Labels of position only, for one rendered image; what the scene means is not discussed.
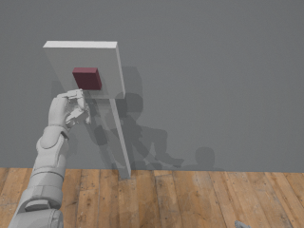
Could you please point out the left robot hand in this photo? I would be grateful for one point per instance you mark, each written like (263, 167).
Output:
(62, 114)

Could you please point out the button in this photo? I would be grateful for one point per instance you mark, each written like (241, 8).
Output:
(87, 78)

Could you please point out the robot left forearm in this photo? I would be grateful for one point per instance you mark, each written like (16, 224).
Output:
(45, 184)

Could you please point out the left robot upper arm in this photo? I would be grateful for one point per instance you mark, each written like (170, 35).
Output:
(48, 218)

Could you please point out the panel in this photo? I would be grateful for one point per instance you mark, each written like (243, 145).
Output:
(64, 56)

